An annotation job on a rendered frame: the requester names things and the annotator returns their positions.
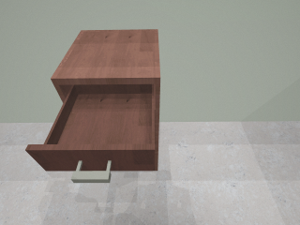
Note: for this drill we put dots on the handle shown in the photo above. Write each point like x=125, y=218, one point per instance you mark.
x=79, y=176

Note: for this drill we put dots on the cabinet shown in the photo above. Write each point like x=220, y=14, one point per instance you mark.
x=122, y=56

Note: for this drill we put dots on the drawer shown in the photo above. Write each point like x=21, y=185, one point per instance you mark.
x=98, y=123

